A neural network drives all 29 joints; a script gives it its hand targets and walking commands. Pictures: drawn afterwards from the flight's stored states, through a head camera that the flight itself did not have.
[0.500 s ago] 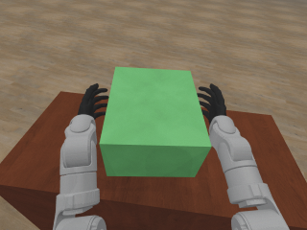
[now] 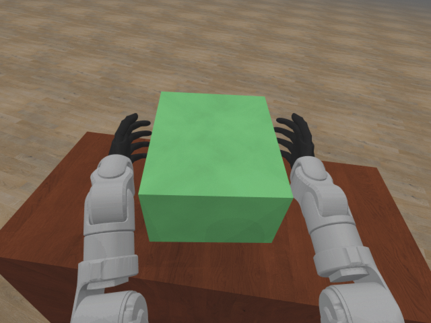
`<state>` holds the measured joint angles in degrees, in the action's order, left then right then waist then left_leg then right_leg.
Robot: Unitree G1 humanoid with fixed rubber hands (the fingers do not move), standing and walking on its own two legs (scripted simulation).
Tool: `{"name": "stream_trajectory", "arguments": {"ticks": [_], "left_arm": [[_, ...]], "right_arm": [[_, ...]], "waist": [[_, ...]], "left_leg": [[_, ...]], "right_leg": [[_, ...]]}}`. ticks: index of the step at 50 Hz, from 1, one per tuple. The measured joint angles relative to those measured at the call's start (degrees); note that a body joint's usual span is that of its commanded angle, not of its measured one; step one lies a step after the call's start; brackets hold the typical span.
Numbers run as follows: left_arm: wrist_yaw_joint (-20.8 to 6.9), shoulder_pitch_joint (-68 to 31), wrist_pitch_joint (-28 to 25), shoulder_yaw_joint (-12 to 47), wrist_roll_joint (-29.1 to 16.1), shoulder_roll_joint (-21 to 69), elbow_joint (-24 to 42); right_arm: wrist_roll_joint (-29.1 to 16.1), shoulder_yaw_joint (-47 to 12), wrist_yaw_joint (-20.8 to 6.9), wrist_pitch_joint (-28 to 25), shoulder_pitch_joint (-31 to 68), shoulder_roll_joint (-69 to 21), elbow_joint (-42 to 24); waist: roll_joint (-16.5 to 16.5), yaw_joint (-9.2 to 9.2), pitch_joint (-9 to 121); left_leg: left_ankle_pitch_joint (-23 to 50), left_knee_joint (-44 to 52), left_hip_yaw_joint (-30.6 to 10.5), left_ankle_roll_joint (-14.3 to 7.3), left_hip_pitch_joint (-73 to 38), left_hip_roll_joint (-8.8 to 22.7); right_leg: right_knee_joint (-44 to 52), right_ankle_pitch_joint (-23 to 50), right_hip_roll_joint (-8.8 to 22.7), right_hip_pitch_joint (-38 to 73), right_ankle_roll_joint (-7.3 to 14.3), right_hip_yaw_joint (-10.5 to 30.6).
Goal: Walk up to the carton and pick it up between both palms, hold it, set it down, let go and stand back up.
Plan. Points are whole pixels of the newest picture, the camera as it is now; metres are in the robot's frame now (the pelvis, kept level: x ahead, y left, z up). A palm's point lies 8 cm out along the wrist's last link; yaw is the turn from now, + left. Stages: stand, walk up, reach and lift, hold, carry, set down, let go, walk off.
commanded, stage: hold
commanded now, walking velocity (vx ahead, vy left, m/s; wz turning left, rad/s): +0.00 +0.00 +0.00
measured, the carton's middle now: (212, 162) +0.40 +0.01 +0.13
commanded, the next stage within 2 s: none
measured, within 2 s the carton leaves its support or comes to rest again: neither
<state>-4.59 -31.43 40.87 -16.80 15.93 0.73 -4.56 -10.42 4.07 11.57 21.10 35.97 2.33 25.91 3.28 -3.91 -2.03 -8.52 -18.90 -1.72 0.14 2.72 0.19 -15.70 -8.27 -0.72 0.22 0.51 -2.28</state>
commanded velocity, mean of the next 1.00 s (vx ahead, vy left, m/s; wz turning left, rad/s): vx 0.00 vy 0.00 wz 0.00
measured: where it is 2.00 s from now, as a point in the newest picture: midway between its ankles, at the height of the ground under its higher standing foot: outside the picture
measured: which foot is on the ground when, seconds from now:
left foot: down 0.00-1.00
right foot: down 0.00-1.00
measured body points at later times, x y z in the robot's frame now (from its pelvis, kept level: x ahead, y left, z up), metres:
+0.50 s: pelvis +0.00 +0.00 +0.00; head -0.03 +0.03 +0.45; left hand +0.37 +0.16 +0.17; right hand +0.38 -0.16 +0.17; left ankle +0.03 +0.12 -0.75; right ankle +0.01 -0.11 -0.75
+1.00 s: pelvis +0.00 +0.00 +0.00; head -0.03 +0.03 +0.45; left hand +0.37 +0.17 +0.17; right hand +0.37 -0.15 +0.17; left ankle +0.03 +0.12 -0.75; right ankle +0.01 -0.11 -0.75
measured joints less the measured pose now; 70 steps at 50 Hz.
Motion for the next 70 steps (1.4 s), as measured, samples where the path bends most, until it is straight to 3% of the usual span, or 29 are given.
{"name": "stream_trajectory", "arguments": {"ticks": [5,23,28,35,50,58,70], "left_arm": [[-0.2,-1.2,0.1,-0.7,0.9,0.3,-1.8],[0.7,1.2,0.0,0.8,0.0,0.4,1.8],[0.3,-0.3,0.0,0.2,0.4,0.2,-0.1],[-0.1,1.3,0.1,0.2,-0.1,0.7,1.9],[0.2,0.2,0.9,0.4,0.2,0.4,1.4],[0.4,-1.7,0.1,-0.4,1.0,0.7,-2.0],[0.0,1.5,0.3,0.3,0.8,0.5,1.5]], "right_arm": [[0.8,0.6,-0.5,-0.4,1.0,0.0,2.4],[-0.9,-0.9,0.2,-0.9,-1.3,0.5,-1.4],[0.0,-0.5,0.1,-0.2,0.0,0.6,-0.3],[-1.0,-1.5,0.7,0.5,-1.4,0.8,-2.8],[-0.5,-0.5,-0.1,-0.4,-0.8,0.4,-1.3],[0.7,0.8,-1.0,-1.2,1.0,0.4,2.3],[-0.7,-1.2,0.2,-1.0,-0.8,0.4,-0.3]], "waist": [[0.0,0.00,-0.5],[-0.1,-0.05,-1.0],[-0.2,0.21,-1.5],[0.2,0.04,-1.2],[-0.2,0.20,-1.1],[-0.4,0.43,-0.9],[0.7,0.03,-1.6]], "left_leg": [[0.0,0.1,0.1,-0.2,-0.5,-0.2],[-0.2,0.0,0.2,0.0,-0.1,0.0],[-0.2,0.3,0.4,-0.1,-0.7,0.0],[-0.4,0.0,0.3,-0.1,-0.4,0.1],[0.0,0.0,0.6,-0.4,0.1,-0.3],[0.2,0.6,1.0,-0.3,-0.7,-0.1],[-0.1,0.5,0.5,0.3,-1.0,0.4]], "right_leg": [[-0.2,-0.1,0.2,0.4,-0.1,0.1],[0.1,-0.1,0.0,0.2,0.0,0.0],[0.1,-0.2,0.0,0.5,0.0,0.1],[0.3,-0.2,0.0,0.6,0.0,0.0],[0.0,0.0,0.3,-0.1,-0.3,0.2],[0.2,0.1,0.2,0.3,-0.1,0.4],[0.3,-0.2,-0.4,0.9,0.4,-0.1]]}}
